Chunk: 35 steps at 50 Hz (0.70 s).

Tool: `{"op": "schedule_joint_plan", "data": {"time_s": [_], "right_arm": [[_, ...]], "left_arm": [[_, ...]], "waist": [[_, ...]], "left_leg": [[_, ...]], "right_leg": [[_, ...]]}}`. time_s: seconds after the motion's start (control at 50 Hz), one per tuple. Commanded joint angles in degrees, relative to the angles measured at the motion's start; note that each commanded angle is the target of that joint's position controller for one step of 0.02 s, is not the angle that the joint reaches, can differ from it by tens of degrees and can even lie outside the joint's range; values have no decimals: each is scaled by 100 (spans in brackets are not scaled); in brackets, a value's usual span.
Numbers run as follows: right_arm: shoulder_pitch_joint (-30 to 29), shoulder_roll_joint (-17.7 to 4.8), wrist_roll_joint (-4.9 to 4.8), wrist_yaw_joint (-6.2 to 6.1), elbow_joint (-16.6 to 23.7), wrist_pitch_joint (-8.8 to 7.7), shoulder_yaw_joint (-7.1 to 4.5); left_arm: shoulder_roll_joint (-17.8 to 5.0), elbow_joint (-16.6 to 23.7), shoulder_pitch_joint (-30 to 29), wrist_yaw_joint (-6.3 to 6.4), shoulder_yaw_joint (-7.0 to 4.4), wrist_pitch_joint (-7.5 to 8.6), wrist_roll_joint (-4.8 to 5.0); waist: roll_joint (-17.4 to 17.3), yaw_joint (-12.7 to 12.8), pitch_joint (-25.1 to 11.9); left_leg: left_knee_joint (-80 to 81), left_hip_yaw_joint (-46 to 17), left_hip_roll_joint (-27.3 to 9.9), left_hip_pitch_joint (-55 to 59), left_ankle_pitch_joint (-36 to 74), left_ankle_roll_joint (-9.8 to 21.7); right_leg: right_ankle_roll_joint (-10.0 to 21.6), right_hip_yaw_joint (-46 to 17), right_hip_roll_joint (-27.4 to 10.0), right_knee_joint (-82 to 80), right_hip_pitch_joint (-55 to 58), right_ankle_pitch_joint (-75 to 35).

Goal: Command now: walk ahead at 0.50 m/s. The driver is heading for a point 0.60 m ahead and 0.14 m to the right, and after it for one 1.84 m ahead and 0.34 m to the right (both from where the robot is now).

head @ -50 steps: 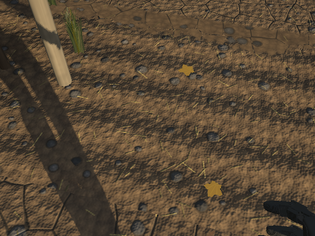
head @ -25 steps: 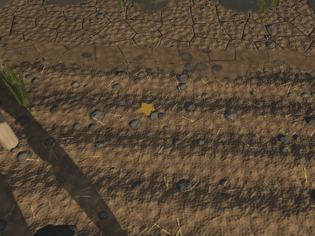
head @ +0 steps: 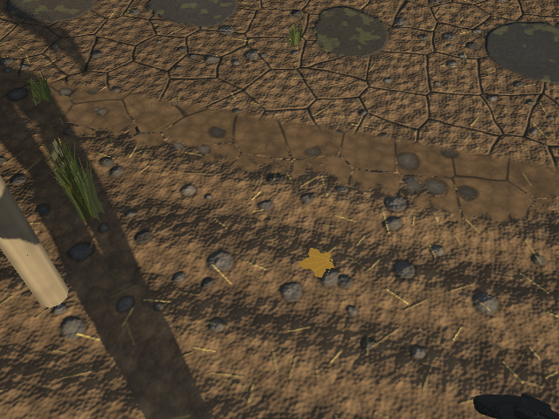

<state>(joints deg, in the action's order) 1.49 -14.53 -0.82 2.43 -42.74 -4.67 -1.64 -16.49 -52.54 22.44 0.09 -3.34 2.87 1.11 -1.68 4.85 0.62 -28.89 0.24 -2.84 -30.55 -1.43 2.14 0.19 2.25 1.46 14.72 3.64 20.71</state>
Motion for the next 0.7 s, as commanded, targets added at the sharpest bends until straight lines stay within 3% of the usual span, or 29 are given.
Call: {"op": "schedule_joint_plan", "data": {"time_s": [0.02, 0.04, 0.06, 0.08, 0.1, 0.12, 0.14, 0.18, 0.24, 0.3, 0.36, 0.4, 0.46, 0.5, 0.52, 0.54, 0.56, 0.58, 0.6, 0.62, 0.64, 0.66, 0.7], "right_arm": [[1225, -1078, 33, -49, -56, -91, -416], [2239, -1524, 90, -113, -233, -62, -531], [2333, -1779, 80, -72, -335, -37, -567], [2202, -1194, 15, -72, -249, -42, -422], [1812, -992, 34, -100, -190, -62, -356], [1426, -882, 77, -107, -142, -77, -318], [1167, -704, 112, -100, -138, -103, -279], [997, -571, 178, -99, -190, -177, -258], [1051, -715, 194, -144, -346, -249, -314], [1139, -784, 202, -225, -466, -228, -334], [994, -862, 188, -328, -480, -151, -322], [1228, -957, 142, -407, -576, -58, -340], [1267, -1121, 32, -466, -616, 134, -401], [1064, -1237, -50, -535, -527, 252, -462], [960, -1230, -63, -560, -470, 307, -469], [969, -1137, -55, -552, -433, 319, -436], [1288, -641, 228, -491, -291, 267, -272], [1870, -428, 260, -372, -155, 182, -157], [1550, -932, 121, -281, -245, 126, -270], [1054, -979, -23, -280, -73, 134, -288], [904, -888, 35, -358, -111, 183, -293], [847, -971, 114, -435, -101, 267, -336], [967, -898, 145, -465, -76, 387, -353]], "left_arm": [[-895, 272, -180, 65, -180, -28, -18], [-588, 435, -89, 83, -47, -15, -180], [37, 462, 602, 22, 118, 120, -111], [-615, 388, 192, -12, -22, 226, 35], [-829, 543, -326, -32, -94, 284, 167], [-766, 568, -557, 1, -91, 281, 152], [-713, 570, -652, 25, -122, 238, 77], [-518, 479, -385, 25, -131, 85, 76], [-352, 556, -553, 45, -133, -56, 62], [-324, 673, -869, 12, -150, -42, 25], [-163, 893, -1408, -92, -84, 12, -72], [-65, 1113, -1783, -180, -43, 11, -105], [-207, 1329, -1792, -308, -100, -40, -91], [-444, 1340, -1349, -365, -210, -56, -110], [-646, 1239, -825, -365, -314, -46, -97], [-929, 1110, -224, -283, -448, -26, -115], [-1451, 1141, -71, -121, -540, -59, -121], [-1707, 1434, -430, -110, -528, -58, -231], [-1305, 1589, -544, -152, -451, -97, -176], [-1046, 1665, -908, -150, -375, -99, -118], [-879, 1653, -1154, -126, -334, -124, -41], [-746, 1682, -1314, -81, -295, -159, -18], [-812, 1764, -1410, -34, -314, -209, -149]], "waist": [[532, -987, -754], [-291, -1272, -1654], [-1762, -846, -2197], [-973, -1107, -1808], [-664, -1069, -1025], [-225, -883, -644], [-197, -739, -334], [-417, -497, -258], [-241, -438, -2], [-156, -501, 115], [-135, -606, 298], [-110, -767, 262], [-234, -699, 111], [-374, -408, -155], [-307, -138, -413], [14, 177, -731], [1200, -72, -1276], [1769, -537, -2242], [743, -134, -2539], [523, -184, -1792], [26, -359, -1129], [126, -467, -840], [519, -639, -701]], "left_leg": [[131, 153, 164, 2040, -113, 394], [-59, -1187, -986, 3778, 137, 766], [738, -3842, -1967, 5307, -1237, 1632], [1073, -3848, -1866, 5037, -2037, 1420], [1192, -2982, -1720, 4287, -1868, 1168], [1353, -2365, -1520, 3520, -1359, 1032], [1550, -1884, -1328, 2940, -946, 965], [1886, -1283, -1154, 2368, -524, 894], [2170, -636, -1156, 2171, 63, 934], [2249, -49, -1064, 2376, 463, 843], [2057, 767, -803, 2176, 1799, 624], [1800, 931, -899, 2448, 2336, 596], [1193, 974, -1144, 3135, 2977, 543], [380, 976, -1201, 3316, 3935, 424], [-399, 1017, -1077, 3273, 3960, 298], [-1608, 1129, -726, 2877, 3188, 18], [-3385, 1110, -194, 1369, -512, -330], [-5287, 169, 896, -356, -4088, -635], [-5445, -724, 491, -520, -3694, -510], [-5180, -612, 310, -743, -3196, -412], [-4660, -530, 87, -763, -2804, -431], [-4216, -540, -41, -557, -2559, -446], [-3804, -468, 50, -31, -2269, -492]], "right_leg": [[634, -342, -1185, 1724, -444, -4373], [410, -51, -780, 3624, -1668, -2563], [123, -338, 235, 5279, -3838, 1140], [189, -999, -79, 5872, -4486, 1290], [273, -925, -327, 5867, -4755, 745], [257, -801, -612, 5619, -4523, 213], [220, -796, -769, 5303, -4331, -125], [166, -868, -925, 5074, -3791, -488], [57, -963, -929, 4736, -4093, -996], [-11, -997, -847, 3959, -4398, -1882], [-24, -406, -687, 2772, -3869, -2642], [-11, -134, -590, 2371, -3747, -2783], [151, 8, -433, 2058, -3733, -2147], [351, 198, -166, 1981, -3239, -1506], [493, 251, 14, 1688, -2661, -1567], [694, 87, 101, 1048, -1693, -2547], [1133, -1478, -1074, 1438, -144, -5279], [2608, -4136, -2435, 1255, 1281, -5986], [2434, -3715, -2200, 949, 989, -4991], [2124, -2998, -1890, 802, 313, -4165], [1780, -2533, -1564, 615, -520, -3461], [1629, -2334, -1390, 471, -1162, -2986], [1553, -2195, -1113, 267, -1919, -2716]]}}
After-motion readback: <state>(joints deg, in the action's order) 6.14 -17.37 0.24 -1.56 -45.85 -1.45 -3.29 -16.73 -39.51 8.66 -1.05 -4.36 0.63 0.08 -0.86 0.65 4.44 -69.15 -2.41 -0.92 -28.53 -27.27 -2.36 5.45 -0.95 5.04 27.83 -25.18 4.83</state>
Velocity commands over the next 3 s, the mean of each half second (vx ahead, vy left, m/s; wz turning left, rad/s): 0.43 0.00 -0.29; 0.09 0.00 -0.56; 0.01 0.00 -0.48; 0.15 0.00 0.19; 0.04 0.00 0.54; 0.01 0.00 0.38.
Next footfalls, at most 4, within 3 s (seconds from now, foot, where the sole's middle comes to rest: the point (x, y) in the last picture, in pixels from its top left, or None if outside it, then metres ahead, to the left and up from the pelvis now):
0.02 left None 0.18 0.12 -0.77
0.54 right None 0.43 -0.12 -0.77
1.04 left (273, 402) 0.50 0.09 -0.77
1.44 right None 0.32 -0.12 -0.77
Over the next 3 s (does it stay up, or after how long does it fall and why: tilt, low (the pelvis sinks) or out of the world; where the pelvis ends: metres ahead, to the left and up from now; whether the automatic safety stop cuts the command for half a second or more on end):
stays up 0.52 -0.04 0.01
